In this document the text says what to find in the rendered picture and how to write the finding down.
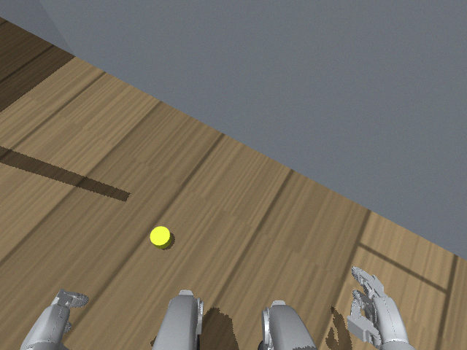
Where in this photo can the right robot hand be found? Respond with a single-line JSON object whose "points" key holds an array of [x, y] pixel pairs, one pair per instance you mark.
{"points": [[383, 322]]}

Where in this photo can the left robot hand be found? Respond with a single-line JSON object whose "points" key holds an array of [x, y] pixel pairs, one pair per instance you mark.
{"points": [[53, 322]]}

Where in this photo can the tin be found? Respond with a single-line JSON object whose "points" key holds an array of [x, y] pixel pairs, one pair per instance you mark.
{"points": [[160, 237]]}

